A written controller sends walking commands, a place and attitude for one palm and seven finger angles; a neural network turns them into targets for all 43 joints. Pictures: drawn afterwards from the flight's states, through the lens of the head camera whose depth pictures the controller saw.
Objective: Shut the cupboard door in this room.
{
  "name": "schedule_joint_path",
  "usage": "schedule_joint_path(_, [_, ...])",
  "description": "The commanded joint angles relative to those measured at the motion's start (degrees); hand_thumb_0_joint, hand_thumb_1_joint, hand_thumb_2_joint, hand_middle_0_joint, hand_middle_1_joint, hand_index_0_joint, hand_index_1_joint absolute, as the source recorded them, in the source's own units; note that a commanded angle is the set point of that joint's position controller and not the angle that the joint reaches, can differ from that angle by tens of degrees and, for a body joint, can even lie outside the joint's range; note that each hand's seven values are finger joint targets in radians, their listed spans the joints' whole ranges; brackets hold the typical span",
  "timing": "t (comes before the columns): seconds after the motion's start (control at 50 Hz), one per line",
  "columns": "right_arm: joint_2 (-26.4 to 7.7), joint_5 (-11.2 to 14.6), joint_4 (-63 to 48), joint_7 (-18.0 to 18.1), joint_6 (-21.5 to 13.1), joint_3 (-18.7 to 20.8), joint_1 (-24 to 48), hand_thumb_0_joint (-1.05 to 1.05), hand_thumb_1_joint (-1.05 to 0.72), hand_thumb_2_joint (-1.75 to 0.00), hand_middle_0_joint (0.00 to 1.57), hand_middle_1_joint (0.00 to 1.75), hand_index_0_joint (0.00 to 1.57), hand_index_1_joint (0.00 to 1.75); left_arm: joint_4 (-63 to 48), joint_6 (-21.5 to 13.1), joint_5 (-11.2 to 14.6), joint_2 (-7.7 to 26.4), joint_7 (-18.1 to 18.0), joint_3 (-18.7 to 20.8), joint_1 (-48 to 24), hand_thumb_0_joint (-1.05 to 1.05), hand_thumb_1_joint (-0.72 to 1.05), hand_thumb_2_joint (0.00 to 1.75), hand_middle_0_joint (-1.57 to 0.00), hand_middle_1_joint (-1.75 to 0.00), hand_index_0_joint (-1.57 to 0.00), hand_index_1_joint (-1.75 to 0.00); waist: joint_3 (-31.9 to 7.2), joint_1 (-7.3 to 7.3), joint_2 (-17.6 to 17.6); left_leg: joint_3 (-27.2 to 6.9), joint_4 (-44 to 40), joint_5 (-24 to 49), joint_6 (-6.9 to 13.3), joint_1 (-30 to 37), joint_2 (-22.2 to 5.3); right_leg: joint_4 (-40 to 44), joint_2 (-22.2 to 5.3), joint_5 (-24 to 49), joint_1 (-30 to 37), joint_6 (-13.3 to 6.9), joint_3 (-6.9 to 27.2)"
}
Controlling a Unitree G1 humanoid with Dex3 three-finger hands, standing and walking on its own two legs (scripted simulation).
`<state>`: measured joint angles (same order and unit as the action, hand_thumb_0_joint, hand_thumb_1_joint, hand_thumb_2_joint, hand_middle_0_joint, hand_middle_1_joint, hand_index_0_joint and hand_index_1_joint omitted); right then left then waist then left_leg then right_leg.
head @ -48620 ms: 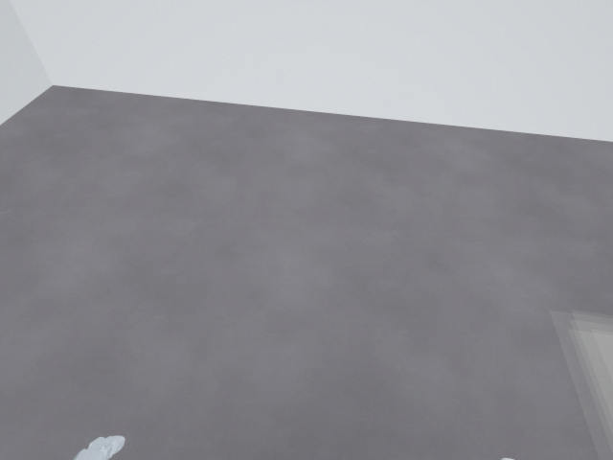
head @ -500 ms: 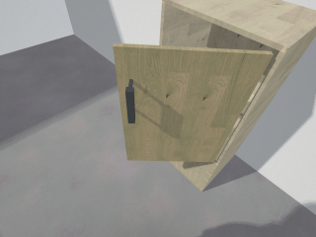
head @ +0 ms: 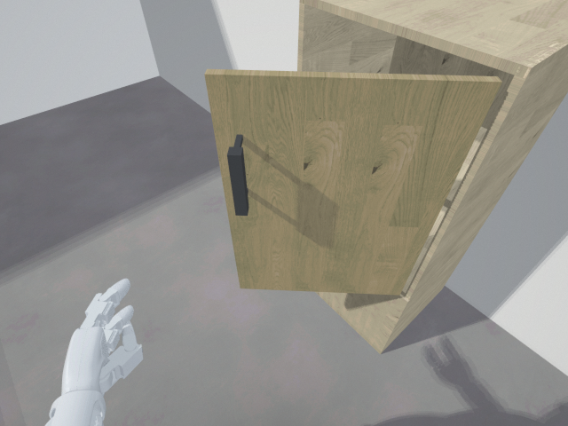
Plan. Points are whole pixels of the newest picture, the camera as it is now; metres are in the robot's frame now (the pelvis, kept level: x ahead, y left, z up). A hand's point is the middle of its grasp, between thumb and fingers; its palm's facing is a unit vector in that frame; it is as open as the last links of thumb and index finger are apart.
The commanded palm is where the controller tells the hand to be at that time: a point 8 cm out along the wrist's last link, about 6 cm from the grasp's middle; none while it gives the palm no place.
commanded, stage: raise the hand and make a fist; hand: left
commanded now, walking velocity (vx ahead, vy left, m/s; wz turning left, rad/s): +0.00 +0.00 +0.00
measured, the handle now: (240, 175) +0.50 +0.10 +0.09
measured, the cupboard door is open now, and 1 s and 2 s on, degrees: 47 47 47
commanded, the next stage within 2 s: bring the fist close to the handle in 1.74 s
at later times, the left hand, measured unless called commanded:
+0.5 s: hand (159, 393) +0.17 +0.17 +0.01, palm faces -0.09 -1.00 -0.03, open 4.9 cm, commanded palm +0.14 +0.24 +0.02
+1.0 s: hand (115, 333) +0.22 +0.22 +0.07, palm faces +0.04 -1.00 -0.05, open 3.1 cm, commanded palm +0.19 +0.27 +0.06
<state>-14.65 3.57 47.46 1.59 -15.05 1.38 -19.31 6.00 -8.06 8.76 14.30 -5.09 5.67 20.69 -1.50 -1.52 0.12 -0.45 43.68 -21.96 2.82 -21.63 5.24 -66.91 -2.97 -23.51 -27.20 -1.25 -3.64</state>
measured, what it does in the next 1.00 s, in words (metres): stands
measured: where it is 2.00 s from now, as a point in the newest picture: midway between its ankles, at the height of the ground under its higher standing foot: outside the picture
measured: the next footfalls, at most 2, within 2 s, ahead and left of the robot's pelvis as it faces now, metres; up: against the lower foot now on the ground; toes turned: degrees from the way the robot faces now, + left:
none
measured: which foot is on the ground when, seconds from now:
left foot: down 0.00-1.00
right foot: down 0.00-1.00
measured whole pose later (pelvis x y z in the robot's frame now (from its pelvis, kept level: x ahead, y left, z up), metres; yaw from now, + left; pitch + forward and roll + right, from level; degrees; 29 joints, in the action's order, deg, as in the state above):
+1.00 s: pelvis +0.00 +0.03 -0.02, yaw +0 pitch +10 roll -3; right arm -13.3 1.1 30.3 2.3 -15.0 -1.8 -14.4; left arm -9.8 -17.4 16.8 14.4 13.0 10.0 23.1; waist -6.1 1.7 -2.2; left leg -0.8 55.5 -26.9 4.4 -38.1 3.4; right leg -51.5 1.5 -25.2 -35.9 0.0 -2.6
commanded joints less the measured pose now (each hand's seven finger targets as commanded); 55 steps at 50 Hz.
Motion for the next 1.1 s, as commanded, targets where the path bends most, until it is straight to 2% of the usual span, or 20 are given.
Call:
schedule_joint_path(0.0, [-6.37, -2.04, -13.22, -1.68, -4.77, 4.48, 7.66, 0.00, -0.90, -0.90, 0.20, 0.30, 0.20, 0.30, 7.09, -13.92, 6.11, 0.38, 11.07, 7.85, 11.52, 0.00, 0.90, 0.90, -0.36, -0.48, -0.36, -0.48, 4.16, 0.46, 21.64, -3.05, 6.93, 2.09, -5.53, -22.12, -3.77, 26.86, -1.04, -4.96, -12.03, -0.71, 5.96])
schedule_joint_path(0.02, [-7.03, -2.02, -15.20, -1.83, -4.26, 4.02, 9.03, 0.00, -0.90, -0.90, 0.20, 0.30, 0.20, 0.30, 7.48, -17.78, 7.81, 2.06, 15.51, 9.62, 12.35, 0.00, 0.90, 0.90, -0.38, -0.50, -0.38, -0.50, 2.03, 0.53, 25.86, -2.34, 10.39, -0.28, -5.15, -27.31, -3.30, 27.30, -2.39, -4.87, -10.90, -0.15, 9.93])
schedule_joint_path(0.04, [-8.16, -1.76, -17.01, -2.17, -3.73, 3.92, 9.43, 0.00, -0.90, -0.90, 0.20, 0.30, 0.20, 0.30, 6.02, -20.68, 9.04, 5.82, 19.96, 13.90, 11.67, 0.00, 0.90, 0.90, -0.40, -0.52, -0.40, -0.52, -2.76, 1.70, 22.47, -1.29, 11.48, 0.04, -4.77, -29.24, -3.01, 24.96, -2.51, -3.09, -8.08, -1.17, 10.62])
schedule_joint_path(0.06, [-10.34, -1.66, -19.46, -2.90, -3.13, 3.56, 9.31, 0.00, -0.90, -0.90, 0.20, 0.30, 0.20, 0.30, 4.81, -21.78, 10.68, 11.47, 24.93, 19.12, 10.97, 0.00, 0.90, 0.90, -0.42, -0.54, -0.42, -0.54, -6.42, 3.05, 7.82, -0.88, 12.78, 8.32, -4.50, -26.73, -3.25, 17.66, -1.25, 16.75, -3.91, -2.26, 8.56])
schedule_joint_path(0.08, [-8.88, -1.79, -21.40, -1.99, -2.23, 3.57, 10.52, 0.00, -0.90, -0.90, 0.20, 0.30, 0.20, 0.30, 5.70, -21.80, 10.92, 14.07, 28.13, 21.91, 14.51, 0.00, 0.90, 0.90, -0.44, -0.56, -0.44, -0.56, -11.63, 5.60, 14.23, 0.58, 14.52, 8.68, -4.11, -29.62, -1.98, 15.85, -1.09, 19.21, -2.24, 0.35, 11.84])
schedule_joint_path(0.12, [-7.48, -1.65, -25.32, -1.34, -2.10, 3.61, 12.43, 0.00, -0.90, -0.90, 0.20, 0.30, 0.20, 0.30, -4.19, -20.66, 12.45, 12.64, 30.30, 19.95, 9.63, 0.00, 0.90, 0.90, -0.47, -0.60, -0.47, -0.60, -17.15, 5.83, 8.45, 0.67, 13.92, 4.41, -3.07, -30.46, -1.90, 18.18, -1.09, 9.56, -1.15, 2.10, 15.76])
schedule_joint_path(0.16, [-6.41, -1.43, -26.16, -0.73, -2.90, 2.55, 12.32, 0.00, -0.90, -0.90, 0.20, 0.30, 0.20, 0.30, -8.69, -21.12, 15.04, 14.96, 28.85, 22.99, 0.44, 0.00, 0.90, 0.90, -0.51, -0.64, -0.51, -0.64, -12.88, 5.39, -3.89, 1.05, 14.79, -0.94, -2.96, -30.70, -2.35, 22.42, -1.38, -6.15, -4.93, 2.39, 19.23])
schedule_joint_path(0.18, [-5.83, -1.51, -26.34, -0.45, -3.30, 2.28, 11.86, 0.00, -0.90, -0.90, 0.20, 0.30, 0.20, 0.30, -11.45, -22.04, 15.68, 15.60, 27.52, 23.93, -1.80, 0.00, 0.90, 0.90, -0.53, -0.66, -0.53, -0.66, -13.03, 5.27, -4.45, 0.30, 14.78, -2.65, -2.56, -29.98, -2.88, 23.90, -1.25, -11.90, -5.19, 2.33, 19.79])
schedule_joint_path(0.26, [-5.79, -1.84, -23.92, 1.95, -6.57, 1.58, 10.26, 0.00, -0.90, -0.90, 0.20, 0.30, 0.20, 0.30, -21.64, -28.52, 13.96, 9.62, 24.31, 13.70, -17.04, 0.00, 0.90, 0.90, -0.60, -0.74, -0.60, -0.74, -11.82, -0.90, -1.54, -0.90, 17.38, -6.11, -0.92, -27.15, -4.35, 25.30, 0.34, -22.13, -12.98, 1.50, 19.15])
schedule_joint_path(0.28, [-6.44, -1.87, -22.61, 2.64, -7.13, 1.72, 8.81, 0.00, -0.90, -0.90, 0.20, 0.30, 0.20, 0.30, -19.18, -28.77, 13.11, 10.32, 24.70, 12.86, -16.25, 0.00, 0.90, 0.90, -0.62, -0.76, -0.62, -0.76, -11.66, -1.29, -0.63, -0.76, 18.01, -6.78, -0.95, -27.33, -4.53, 25.71, 0.56, -24.27, -13.97, 1.30, 18.70])
schedule_joint_path(0.36, [-8.38, -0.74, -21.47, 4.56, -7.89, 0.76, 7.55, 0.00, -0.90, -0.90, 0.20, 0.30, 0.20, 0.30, -9.09, -23.59, 12.95, 8.13, 30.68, 6.03, -14.12, 0.00, 0.90, 0.90, -0.69, -0.84, -0.69, -0.84, -7.81, -3.16, 0.47, -1.71, 18.56, -8.26, -0.61, -29.48, -4.50, 25.78, 1.32, -26.61, -15.88, 1.73, 17.31])
schedule_joint_path(0.46, [-8.07, -0.15, -25.75, 4.90, -5.33, 0.61, 9.28, 0.00, -0.90, -0.90, 0.20, 0.30, 0.20, 0.30, -8.76, -10.14, 13.66, 19.26, 29.56, 17.68, -9.35, 0.00, 0.90, 0.90, -0.79, -0.94, -0.79, -0.94, -14.53, 3.79, -2.62, -2.30, 14.44, -6.73, -1.43, -28.34, -4.46, 28.70, -2.13, -25.89, -4.50, 2.04, 20.15])
schedule_joint_path(0.52, [-5.07, -0.57, -27.82, 3.57, -3.83, 0.06, 11.11, 0.00, -0.90, -0.90, 0.20, 0.30, 0.20, 0.30, -15.70, -8.91, 14.14, 16.52, 23.24, 20.41, -6.29, 0.00, 0.90, 0.90, -0.84, -1.00, -0.84, -1.00, -14.71, 5.78, -0.74, -2.28, 12.34, -5.03, -2.24, -27.36, -4.42, 29.44, -2.82, -22.51, -1.27, 2.30, 19.96])
schedule_joint_path(0.58, [-4.05, -1.05, -27.49, 2.65, -3.90, 0.10, 10.60, 0.00, -0.90, -0.90, 0.20, 0.30, 0.20, 0.30, -19.40, -11.88, 13.82, 11.50, 18.74, 18.69, -2.34, 0.00, 0.90, 0.90, -0.90, -1.06, -0.90, -1.06, -13.35, 5.39, 1.27, -2.47, 9.12, -1.75, -2.09, -24.41, -4.24, 27.24, -0.12, -13.76, -1.93, 1.66, 14.71])
schedule_joint_path(0.66, [-5.95, -1.69, -25.77, 2.01, -4.31, 0.27, 7.94, 0.00, -0.90, -0.90, 0.20, 0.30, 0.20, 0.30, -15.45, -13.67, 11.00, 5.31, 20.51, 8.82, -0.68, 0.00, 0.90, 0.90, -0.97, -1.14, -0.97, -1.14, -8.37, 1.41, 1.46, -3.58, 6.76, 3.29, -0.92, -20.51, -4.43, 23.05, 2.94, -0.52, -6.95, 1.41, 7.68])
schedule_joint_path(0.74, [-7.68, -1.57, -25.82, 2.38, -5.21, 0.61, 5.35, 0.00, -0.90, -0.90, 0.20, 0.30, 0.20, 0.30, -19.60, -13.03, 9.97, 5.91, 23.68, 5.70, -2.34, 0.00, 0.90, 0.90, -1.04, -1.22, -1.04, -1.22, -13.60, 0.89, -1.88, -4.86, 4.12, 7.46, -0.69, -12.94, -4.78, 20.07, 4.50, 6.68, -7.28, 0.28, 2.04])
schedule_joint_path(0.8, [-7.16, -2.06, -25.94, 2.45, -5.75, 0.33, 5.61, 0.00, -0.90, -0.90, 0.20, 0.30, 0.20, 0.30, -27.31, -13.52, 9.81, 9.55, 21.94, 9.64, -2.99, 0.00, 0.90, 0.90, -1.10, -1.28, -1.10, -1.28, -19.78, 2.86, -7.12, -5.90, 3.04, 16.53, -2.13, -5.95, -5.12, 18.08, 4.71, 12.45, -5.15, -0.69, 0.45])
schedule_joint_path(0.86, [-6.23, -2.57, -25.10, 2.00, -4.81, 0.34, 5.57, 0.00, -0.90, -0.90, 0.20, 0.30, 0.20, 0.30, -30.15, -14.43, 9.47, 11.25, 18.17, 13.74, -0.04, 0.00, 0.90, 0.90, -1.15, -1.34, -1.15, -1.34, -21.62, 4.77, -7.05, -6.62, 2.67, 26.01, -4.09, -2.75, -5.66, 16.95, 5.20, 15.78, -4.34, -0.94, -0.56])
schedule_joint_path(0.96, [-6.47, -2.00, -25.61, 1.03, -1.96, 0.00, 6.04, 0.00, -0.90, -0.90, 0.20, 0.30, 0.20, 0.30, -25.06, -10.76, 8.49, 4.36, 17.49, 7.35, 0.75, 0.00, 0.90, 0.90, -1.24, -1.44, -1.24, -1.44, -12.84, 2.66, -5.29, -8.32, 0.21, 24.76, -5.53, -3.58, -6.83, 18.24, 5.31, 13.05, -7.56, -0.33, -1.86])
schedule_joint_path(1.08, [-7.28, -1.08, -27.81, 1.68, -0.57, -0.22, 6.21, 0.00, -0.90, -0.90, 0.20, 0.30, 0.20, 0.30, -27.30, -4.58, 7.43, 5.21, 20.04, 4.77, -4.20, 0.00, 0.90, 0.90, -1.30, -1.50, -1.30, -1.50, -14.56, 2.00, -4.65, -9.87, -2.98, 18.58, -5.48, -0.90, -7.34, 21.04, 4.92, 10.94, -5.19, -0.02, -1.42])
